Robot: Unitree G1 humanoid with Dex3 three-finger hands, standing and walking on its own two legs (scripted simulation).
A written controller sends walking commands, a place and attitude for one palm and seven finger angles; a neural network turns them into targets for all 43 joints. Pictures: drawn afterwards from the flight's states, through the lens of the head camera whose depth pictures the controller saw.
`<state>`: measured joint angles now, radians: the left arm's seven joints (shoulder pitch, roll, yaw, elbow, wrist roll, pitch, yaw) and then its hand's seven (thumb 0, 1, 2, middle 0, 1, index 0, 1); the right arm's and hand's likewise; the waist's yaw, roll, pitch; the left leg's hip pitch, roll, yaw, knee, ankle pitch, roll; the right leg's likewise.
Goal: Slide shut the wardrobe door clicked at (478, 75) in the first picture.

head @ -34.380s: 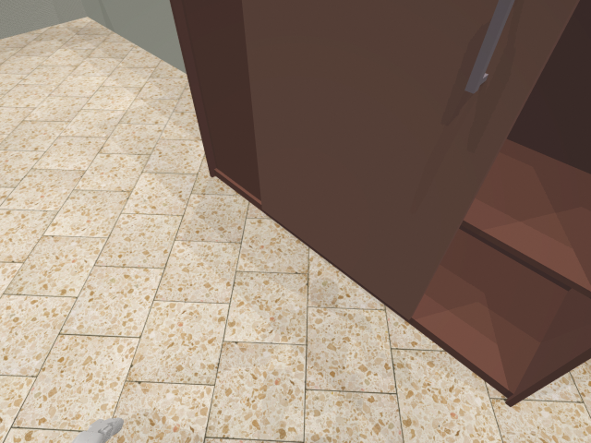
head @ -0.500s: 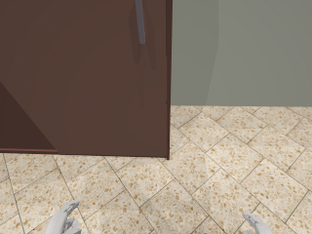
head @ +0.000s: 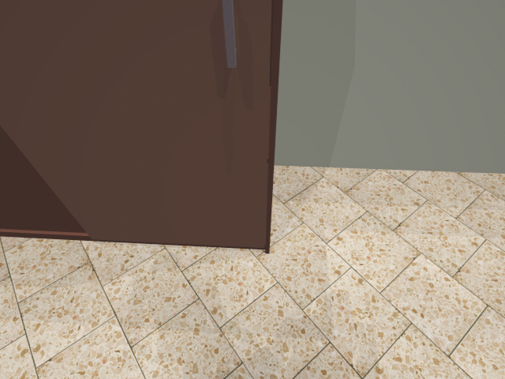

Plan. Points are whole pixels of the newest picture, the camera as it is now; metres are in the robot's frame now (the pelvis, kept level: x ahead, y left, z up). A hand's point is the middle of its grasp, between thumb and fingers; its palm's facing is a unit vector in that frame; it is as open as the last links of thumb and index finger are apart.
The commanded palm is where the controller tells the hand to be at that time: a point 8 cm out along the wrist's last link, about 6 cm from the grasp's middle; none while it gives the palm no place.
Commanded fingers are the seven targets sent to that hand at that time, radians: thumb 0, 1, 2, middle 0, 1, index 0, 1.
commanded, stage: let the arm hang, fingers relaxed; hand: left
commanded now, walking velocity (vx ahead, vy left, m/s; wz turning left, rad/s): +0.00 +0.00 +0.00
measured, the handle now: (230, 20) +0.71 +0.08 +0.23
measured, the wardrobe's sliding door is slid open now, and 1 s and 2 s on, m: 0.00 0.00 0.00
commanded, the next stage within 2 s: look to check the result in 0.40 s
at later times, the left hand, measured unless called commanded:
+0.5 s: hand out of the picture +0.07 +0.19 -0.17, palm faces -0.01 -0.97 -0.24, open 7.4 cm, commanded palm none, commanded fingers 0.00 0.90 0.90 -0.20 -0.30 -0.20 -0.30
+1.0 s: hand out of the picture +0.11 +0.20 -0.15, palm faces -0.02 -0.95 -0.31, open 7.4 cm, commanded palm none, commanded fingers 0.00 0.90 0.90 -0.20 -0.30 -0.20 -0.30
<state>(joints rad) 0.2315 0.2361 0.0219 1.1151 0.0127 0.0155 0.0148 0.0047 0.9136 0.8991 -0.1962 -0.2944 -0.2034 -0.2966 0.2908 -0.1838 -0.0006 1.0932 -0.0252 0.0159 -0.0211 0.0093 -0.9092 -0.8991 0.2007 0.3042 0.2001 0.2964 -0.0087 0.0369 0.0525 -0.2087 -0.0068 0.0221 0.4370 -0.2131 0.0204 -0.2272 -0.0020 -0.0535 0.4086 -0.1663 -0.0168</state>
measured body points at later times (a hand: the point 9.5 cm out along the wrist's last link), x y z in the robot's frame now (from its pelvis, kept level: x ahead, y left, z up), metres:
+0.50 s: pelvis +0.02 -0.01 +0.00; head +0.04 -0.02 +0.45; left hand +0.07 +0.24 -0.15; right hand +0.05 -0.26 -0.15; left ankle +0.01 +0.11 -0.74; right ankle +0.03 -0.11 -0.74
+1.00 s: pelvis +0.03 -0.02 +0.01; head +0.05 -0.03 +0.45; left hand +0.11 +0.25 -0.13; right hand +0.08 -0.29 -0.15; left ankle +0.01 +0.11 -0.74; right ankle +0.03 -0.11 -0.74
